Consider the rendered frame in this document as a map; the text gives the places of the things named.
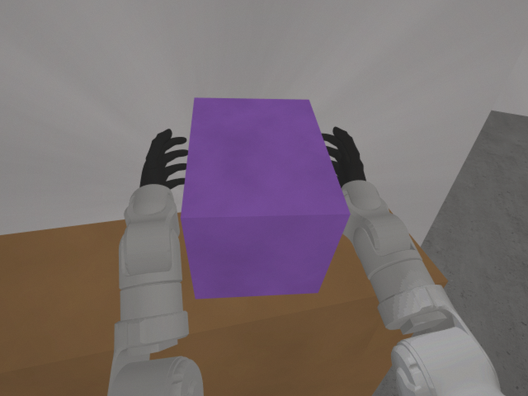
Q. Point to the carton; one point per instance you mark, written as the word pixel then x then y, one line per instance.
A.
pixel 262 210

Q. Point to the pedestal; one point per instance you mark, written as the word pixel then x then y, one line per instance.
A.
pixel 60 300

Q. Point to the robot right upper arm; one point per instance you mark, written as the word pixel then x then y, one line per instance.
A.
pixel 447 362

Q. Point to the left robot forearm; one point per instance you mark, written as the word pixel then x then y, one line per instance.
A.
pixel 150 272

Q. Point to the robot left hand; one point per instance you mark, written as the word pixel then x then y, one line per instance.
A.
pixel 155 170

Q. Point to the right robot forearm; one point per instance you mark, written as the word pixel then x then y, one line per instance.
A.
pixel 408 298

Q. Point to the robot right hand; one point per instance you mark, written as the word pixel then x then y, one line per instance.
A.
pixel 348 167

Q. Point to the robot left upper arm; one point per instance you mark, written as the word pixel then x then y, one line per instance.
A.
pixel 172 376

